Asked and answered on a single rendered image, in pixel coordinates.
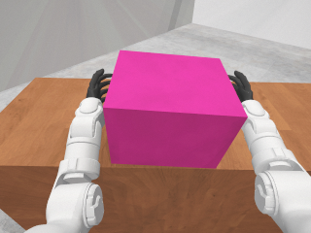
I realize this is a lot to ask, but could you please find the left robot forearm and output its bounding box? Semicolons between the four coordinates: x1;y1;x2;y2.
46;97;105;222

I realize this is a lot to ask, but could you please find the left robot hand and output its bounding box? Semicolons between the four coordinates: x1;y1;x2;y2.
86;68;113;104

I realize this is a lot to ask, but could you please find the left robot upper arm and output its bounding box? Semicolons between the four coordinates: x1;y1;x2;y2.
24;183;104;233

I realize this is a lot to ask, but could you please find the right robot forearm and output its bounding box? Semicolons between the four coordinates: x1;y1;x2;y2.
241;100;311;178

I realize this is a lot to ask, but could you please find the carton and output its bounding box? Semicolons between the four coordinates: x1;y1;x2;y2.
103;50;248;169

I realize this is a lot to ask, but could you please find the pedestal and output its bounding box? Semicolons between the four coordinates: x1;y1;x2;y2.
0;78;311;233

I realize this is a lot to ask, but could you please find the right robot hand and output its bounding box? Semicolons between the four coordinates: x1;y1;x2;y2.
228;70;254;103

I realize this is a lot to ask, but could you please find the right robot upper arm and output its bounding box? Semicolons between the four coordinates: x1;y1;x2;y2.
254;170;311;233

